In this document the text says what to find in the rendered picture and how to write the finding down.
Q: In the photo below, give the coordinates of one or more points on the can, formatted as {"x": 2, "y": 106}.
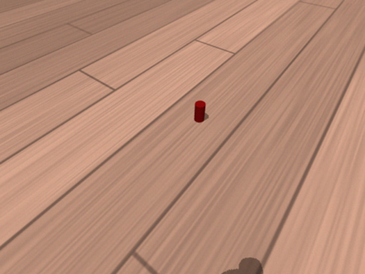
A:
{"x": 199, "y": 111}

